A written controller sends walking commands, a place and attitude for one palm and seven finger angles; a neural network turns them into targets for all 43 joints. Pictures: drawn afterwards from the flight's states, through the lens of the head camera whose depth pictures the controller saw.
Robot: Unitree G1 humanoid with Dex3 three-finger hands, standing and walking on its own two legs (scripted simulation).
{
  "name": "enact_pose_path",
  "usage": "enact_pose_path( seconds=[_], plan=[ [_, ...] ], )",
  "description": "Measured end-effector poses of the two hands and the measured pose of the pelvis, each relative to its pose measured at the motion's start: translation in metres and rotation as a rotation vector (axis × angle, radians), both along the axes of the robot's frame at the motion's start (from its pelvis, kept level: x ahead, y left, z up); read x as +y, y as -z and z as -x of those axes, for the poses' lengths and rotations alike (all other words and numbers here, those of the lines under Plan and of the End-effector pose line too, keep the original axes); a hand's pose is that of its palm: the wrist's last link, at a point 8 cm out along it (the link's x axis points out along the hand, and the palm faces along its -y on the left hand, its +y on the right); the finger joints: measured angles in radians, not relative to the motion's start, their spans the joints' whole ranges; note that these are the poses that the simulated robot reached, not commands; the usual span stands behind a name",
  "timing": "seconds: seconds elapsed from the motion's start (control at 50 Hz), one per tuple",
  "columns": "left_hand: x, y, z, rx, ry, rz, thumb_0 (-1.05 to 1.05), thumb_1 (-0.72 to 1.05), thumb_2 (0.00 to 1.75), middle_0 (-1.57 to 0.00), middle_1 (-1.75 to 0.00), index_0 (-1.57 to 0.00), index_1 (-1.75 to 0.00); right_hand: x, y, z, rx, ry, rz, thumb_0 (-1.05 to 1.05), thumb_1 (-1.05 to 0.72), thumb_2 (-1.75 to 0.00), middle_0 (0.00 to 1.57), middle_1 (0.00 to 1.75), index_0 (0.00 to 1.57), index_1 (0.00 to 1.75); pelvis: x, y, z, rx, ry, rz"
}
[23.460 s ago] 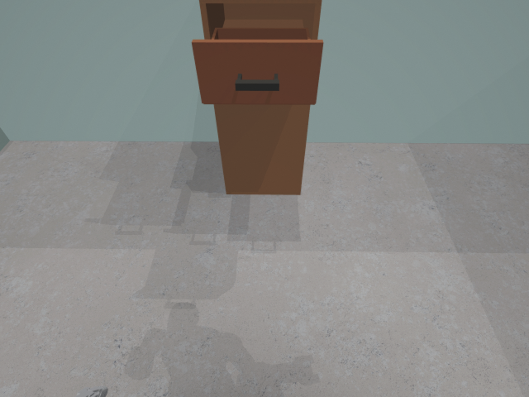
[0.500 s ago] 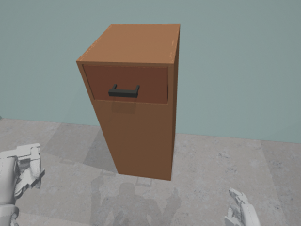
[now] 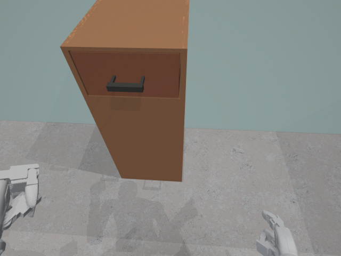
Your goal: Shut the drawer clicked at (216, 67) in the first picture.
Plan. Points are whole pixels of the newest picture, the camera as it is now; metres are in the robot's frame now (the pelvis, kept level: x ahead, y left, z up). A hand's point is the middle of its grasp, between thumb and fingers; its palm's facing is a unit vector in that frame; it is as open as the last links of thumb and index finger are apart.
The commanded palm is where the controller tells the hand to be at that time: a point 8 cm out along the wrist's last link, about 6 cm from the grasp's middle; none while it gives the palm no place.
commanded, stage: step back with the hand held close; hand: left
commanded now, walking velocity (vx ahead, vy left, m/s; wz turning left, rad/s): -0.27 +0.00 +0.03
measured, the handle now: (126, 83) +0.62 +0.19 +0.04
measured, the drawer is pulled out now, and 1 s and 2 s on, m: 0.00 0.00 0.00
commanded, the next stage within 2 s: stop stepping back and stand still in 1.16 s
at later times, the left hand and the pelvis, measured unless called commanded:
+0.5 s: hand out of the picture +0.11 +0.26 +0.15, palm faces +0.36 -0.81 -0.46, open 3.2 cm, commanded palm +0.05 +0.30 +0.17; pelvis -0.07 +0.02 -0.01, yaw +1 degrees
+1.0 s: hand out of the picture +0.04 +0.22 +0.18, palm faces +0.27 -0.82 -0.51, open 3.2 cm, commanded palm -0.02 +0.28 +0.17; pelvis -0.14 +0.00 -0.02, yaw +1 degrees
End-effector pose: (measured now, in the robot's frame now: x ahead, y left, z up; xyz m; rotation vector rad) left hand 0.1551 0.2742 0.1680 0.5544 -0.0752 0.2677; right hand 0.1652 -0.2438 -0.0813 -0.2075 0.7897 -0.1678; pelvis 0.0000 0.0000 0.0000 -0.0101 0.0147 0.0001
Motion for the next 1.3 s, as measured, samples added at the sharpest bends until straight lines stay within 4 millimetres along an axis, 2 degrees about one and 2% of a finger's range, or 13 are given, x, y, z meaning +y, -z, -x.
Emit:
enact_pose_path(
  seconds=[0.18,0.3,0.48,0.58,0.66,0.72,0.82,0.88,0.94,1.02,1.12,1.2,1.3],
  plan=[
    [0.012,-0.013,0.033,-0.089,-0.006,-0.04,0.01,0.89,0.9,-1.41,-1.6,-1.4,-1.6,0.017,-0.007,0.015,-0.053,-0.027,0.006,0.02,-0.9,-0.9,0.2,0.3,0.2,0.3,0.008,0.004,0.028,-0.01,-0.005,0.005],
    [0.018,-0.008,0.056,-0.113,-0.025,-0.035,0.01,0.89,0.9,-1.41,-1.6,-1.4,-1.6,0.026,-0.008,0.029,-0.091,-0.05,0.0,0.01,-0.9,-0.89,0.2,0.3,0.21,0.3,0.011,0.007,0.049,-0.014,-0.013,0.017],
    [0.021,-0.003,0.081,-0.172,-0.007,-0.01,0.01,0.89,0.9,-1.41,-1.6,-1.4,-1.6,0.025,-0.005,0.066,-0.058,-0.061,0.058,0.01,-0.9,-0.89,0.21,0.3,0.21,0.3,0.016,0.012,0.07,-0.019,-0.022,0.042],
    [0.026,-0.011,0.088,-0.214,0.01,-0.067,0.01,0.89,0.9,-1.41,-1.6,-1.4,-1.6,0.024,-0.004,0.082,-0.047,-0.054,0.074,0.02,-0.9,-0.89,0.21,0.3,0.21,0.3,0.017,0.013,0.08,-0.02,-0.054,0.046],
    [0.029,-0.02,0.099,-0.226,-0.013,-0.116,0.01,0.89,0.9,-1.41,-1.6,-1.4,-1.6,0.027,-0.002,0.086,-0.046,-0.071,0.055,0.02,-0.9,-0.89,0.21,0.3,0.21,0.3,0.013,0.012,0.085,0.023,-0.069,0.047],
    [0.024,-0.018,0.107,-0.206,-0.015,-0.117,0.01,0.89,0.9,-1.41,-1.6,-1.4,-1.6,0.027,0.002,0.085,-0.053,-0.094,0.037,0.02,-0.9,-0.89,0.21,0.3,0.21,0.3,0.008,0.015,0.093,0.07,-0.042,0.028],
    [0.0,-0.007,0.11,-0.158,0.062,-0.054,0.01,0.89,0.9,-1.41,-1.6,-1.4,-1.6,0.025,0.011,0.092,-0.027,-0.106,0.007,0.01,-0.9,-0.89,0.21,0.3,0.21,0.3,0.001,0.013,0.121,0.064,-0.007,0.041],
    [-0.013,-0.014,0.117,-0.189,0.138,-0.059,0.01,0.89,0.9,-1.41,-1.6,-1.4,-1.6,0.022,0.006,0.105,-0.037,-0.079,-0.004,0.01,-0.9,-0.89,0.21,0.3,0.21,0.3,-0.003,0.013,0.131,0.035,-0.001,0.042],
    [-0.015,-0.022,0.13,-0.227,0.18,-0.084,0.01,0.89,0.9,-1.41,-1.6,-1.4,-1.6,0.016,-0.003,0.118,-0.078,-0.05,0.001,0.02,-0.9,-0.89,0.21,0.3,0.21,0.3,-0.005,0.016,0.138,0.007,-0.002,0.045],
    [-0.003,-0.028,0.152,-0.274,0.156,-0.085,0.01,0.89,0.9,-1.41,-1.6,-1.4,-1.6,0.006,-0.012,0.136,-0.122,-0.012,0.032,0.01,-0.9,-0.89,0.21,0.3,0.21,0.3,0.0,0.017,0.143,-0.019,-0.018,0.053],
    [0.028,-0.021,0.166,-0.329,0.055,-0.023,0.01,0.89,0.9,-1.41,-1.6,-1.41,-1.6,0.002,-0.013,0.157,-0.085,0.022,0.106,0.01,-0.9,-0.9,0.2,0.3,0.21,0.3,0.018,0.016,0.14,-0.011,-0.01,0.05],
    [0.047,-0.005,0.159,-0.292,0.019,0.04,0.01,0.89,0.9,-1.41,-1.6,-1.41,-1.6,0.019,-0.016,0.173,-0.03,-0.012,0.129,0.02,-0.9,-0.9,0.2,0.3,0.2,0.3,0.03,0.01,0.164,-0.005,-0.003,0.025],
    [0.039,-0.003,0.169,-0.189,0.136,0.039,0.01,0.89,0.9,-1.41,-1.6,-1.4,-1.6,0.049,-0.025,0.197,-0.073,-0.057,0.08,0.02,-0.9,-0.9,0.2,0.3,0.2,0.3,0.04,0.002,0.199,0.012,0.033,0.059]
  ],
)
